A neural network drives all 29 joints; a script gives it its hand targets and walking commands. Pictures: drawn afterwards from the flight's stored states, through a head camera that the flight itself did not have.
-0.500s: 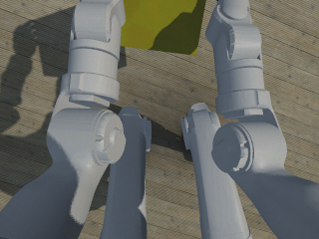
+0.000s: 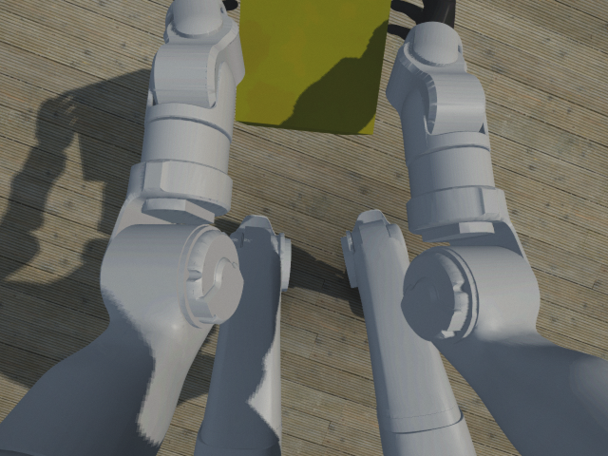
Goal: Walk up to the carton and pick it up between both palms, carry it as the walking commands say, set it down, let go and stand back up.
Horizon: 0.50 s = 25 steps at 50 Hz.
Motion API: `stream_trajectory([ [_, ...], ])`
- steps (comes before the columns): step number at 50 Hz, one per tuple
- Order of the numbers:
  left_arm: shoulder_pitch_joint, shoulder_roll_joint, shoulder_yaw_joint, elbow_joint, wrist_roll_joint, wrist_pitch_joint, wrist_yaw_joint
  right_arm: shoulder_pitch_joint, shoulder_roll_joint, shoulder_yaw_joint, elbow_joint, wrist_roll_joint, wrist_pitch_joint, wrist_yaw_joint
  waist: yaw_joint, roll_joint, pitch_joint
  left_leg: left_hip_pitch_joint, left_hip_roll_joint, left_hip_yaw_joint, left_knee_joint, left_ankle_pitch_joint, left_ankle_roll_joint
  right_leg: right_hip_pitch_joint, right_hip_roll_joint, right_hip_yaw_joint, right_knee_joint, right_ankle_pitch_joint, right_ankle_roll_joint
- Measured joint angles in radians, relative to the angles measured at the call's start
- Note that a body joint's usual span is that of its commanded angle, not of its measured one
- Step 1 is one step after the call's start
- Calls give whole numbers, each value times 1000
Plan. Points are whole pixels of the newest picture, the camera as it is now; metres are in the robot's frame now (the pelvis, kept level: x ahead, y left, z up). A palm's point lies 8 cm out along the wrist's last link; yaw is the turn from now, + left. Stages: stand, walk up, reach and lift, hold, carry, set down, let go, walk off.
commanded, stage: reach and lift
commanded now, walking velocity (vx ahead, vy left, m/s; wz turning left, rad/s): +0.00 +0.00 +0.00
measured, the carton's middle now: (307, 44) +0.56 -0.01 -0.16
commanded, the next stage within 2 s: none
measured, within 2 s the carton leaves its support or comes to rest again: neither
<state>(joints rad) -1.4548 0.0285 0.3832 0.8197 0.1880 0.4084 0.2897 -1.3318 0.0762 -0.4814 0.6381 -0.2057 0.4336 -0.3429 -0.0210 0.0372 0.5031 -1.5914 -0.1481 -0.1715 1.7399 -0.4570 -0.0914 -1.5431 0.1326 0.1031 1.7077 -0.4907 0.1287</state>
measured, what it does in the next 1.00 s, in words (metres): rises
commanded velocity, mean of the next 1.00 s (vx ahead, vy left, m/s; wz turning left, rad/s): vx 0.00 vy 0.00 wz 0.00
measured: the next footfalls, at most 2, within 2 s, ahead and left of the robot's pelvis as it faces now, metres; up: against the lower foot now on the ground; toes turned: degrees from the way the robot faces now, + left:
none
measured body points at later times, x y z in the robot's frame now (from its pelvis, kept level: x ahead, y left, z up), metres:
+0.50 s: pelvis +0.00 +0.00 +0.05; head +0.30 +0.01 +0.38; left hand +0.54 +0.10 -0.01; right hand +0.52 -0.13 -0.02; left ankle +0.16 +0.13 -0.48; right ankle +0.15 -0.16 -0.48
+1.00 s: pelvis +0.01 +0.00 +0.11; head +0.27 +0.01 +0.46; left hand +0.52 +0.09 +0.06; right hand +0.49 -0.13 +0.05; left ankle +0.16 +0.13 -0.48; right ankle +0.15 -0.16 -0.48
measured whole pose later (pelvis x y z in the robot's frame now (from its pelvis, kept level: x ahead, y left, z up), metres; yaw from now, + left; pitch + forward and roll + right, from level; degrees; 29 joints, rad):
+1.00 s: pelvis +0.01 +0.00 +0.11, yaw +1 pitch +9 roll -3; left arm -1.19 -0.06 0.28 0.70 0.12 0.38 0.35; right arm -1.08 0.10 -0.40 0.53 -0.15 0.43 -0.32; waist -0.04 0.04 0.52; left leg -1.12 -0.12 -0.19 1.35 -0.37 -0.07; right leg -1.07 0.12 0.12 1.31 -0.40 0.10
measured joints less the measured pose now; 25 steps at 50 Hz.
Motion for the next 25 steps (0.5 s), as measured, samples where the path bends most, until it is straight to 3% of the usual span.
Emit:
stream_trajectory([
  [7,61,-15,-62,-72,-46,2,21,67,5,31,-80,25,6,4,-4,12,21,59,-1,-6,-47,10,3,62,-5,-1,-51,10,1],
  [18,77,-29,-42,-53,-12,-13,11,83,3,38,-68,30,7,1,-4,1,18,157,11,-4,-120,21,7,155,-1,9,-122,27,-6],
  [25,130,-38,-61,-83,-44,-5,27,116,8,53,-80,41,18,-1,-5,9,20,216,8,-12,-175,34,8,216,-9,7,-177,37,-10],
])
